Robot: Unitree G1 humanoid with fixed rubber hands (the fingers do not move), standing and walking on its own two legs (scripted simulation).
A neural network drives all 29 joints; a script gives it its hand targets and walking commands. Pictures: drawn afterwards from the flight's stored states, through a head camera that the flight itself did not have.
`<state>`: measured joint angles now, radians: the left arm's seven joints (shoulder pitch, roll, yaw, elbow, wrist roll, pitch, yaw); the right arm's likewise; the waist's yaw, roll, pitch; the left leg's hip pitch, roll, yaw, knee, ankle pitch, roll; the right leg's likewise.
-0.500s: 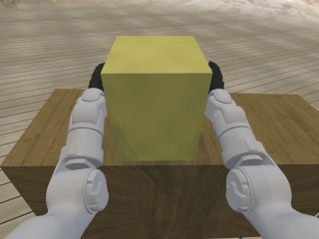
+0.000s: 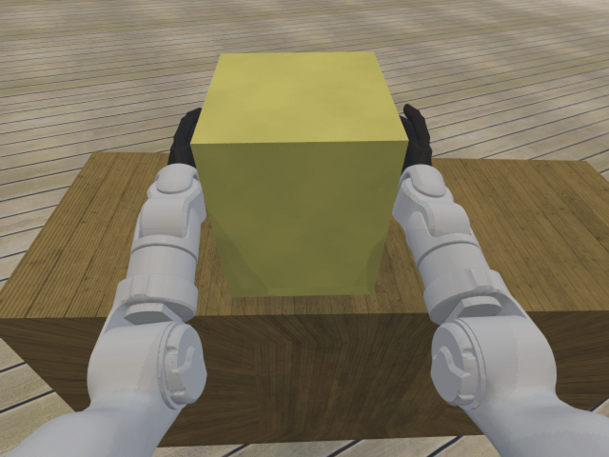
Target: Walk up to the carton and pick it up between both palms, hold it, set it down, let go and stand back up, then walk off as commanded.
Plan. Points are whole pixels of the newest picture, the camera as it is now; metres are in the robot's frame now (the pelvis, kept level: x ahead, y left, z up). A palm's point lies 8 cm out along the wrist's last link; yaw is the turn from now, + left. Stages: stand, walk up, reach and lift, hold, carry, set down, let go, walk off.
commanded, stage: set down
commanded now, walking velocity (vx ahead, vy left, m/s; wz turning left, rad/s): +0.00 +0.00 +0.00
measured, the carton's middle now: (299, 178) +0.44 +0.02 +0.18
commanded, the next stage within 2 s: none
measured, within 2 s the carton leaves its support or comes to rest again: neither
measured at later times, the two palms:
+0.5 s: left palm (195, 198) +0.43 +0.16 +0.15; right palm (407, 193) +0.42 -0.13 +0.17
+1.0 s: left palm (198, 194) +0.45 +0.16 +0.14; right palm (404, 189) +0.44 -0.13 +0.17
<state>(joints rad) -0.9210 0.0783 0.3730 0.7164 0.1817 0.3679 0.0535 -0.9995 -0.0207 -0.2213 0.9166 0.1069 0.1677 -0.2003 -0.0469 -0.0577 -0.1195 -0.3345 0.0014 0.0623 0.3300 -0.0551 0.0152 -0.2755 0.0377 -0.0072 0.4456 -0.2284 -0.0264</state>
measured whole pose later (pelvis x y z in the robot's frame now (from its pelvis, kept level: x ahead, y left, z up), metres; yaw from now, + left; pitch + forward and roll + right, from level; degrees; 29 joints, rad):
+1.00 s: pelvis +0.01 +0.00 +0.00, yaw +0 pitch +4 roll +1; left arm -0.96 0.13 0.39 1.09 0.18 0.12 0.03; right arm -0.99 0.03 -0.34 1.04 -0.07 0.08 -0.19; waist -0.04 -0.06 -0.10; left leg -0.33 0.00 0.06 0.33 -0.07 0.01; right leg -0.27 0.04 -0.01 0.44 -0.25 -0.03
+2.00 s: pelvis +0.03 +0.00 +0.00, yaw +0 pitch +5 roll +1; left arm -0.97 0.15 0.47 1.20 0.28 -0.01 -0.02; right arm -0.93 0.15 -0.58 0.98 -0.35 0.01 -0.16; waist -0.04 -0.08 -0.07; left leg -0.33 0.00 0.07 0.33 -0.09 0.01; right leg -0.27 0.03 -0.01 0.44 -0.26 -0.03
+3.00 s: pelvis +0.03 +0.00 +0.00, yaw +0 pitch +5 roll +1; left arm -0.97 0.13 0.53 1.22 0.38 -0.08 -0.04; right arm -0.86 0.20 -0.69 0.95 -0.45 -0.10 -0.14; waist -0.04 -0.09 -0.03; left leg -0.33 0.00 0.07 0.33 -0.10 0.01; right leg -0.27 0.03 -0.01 0.44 -0.26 -0.03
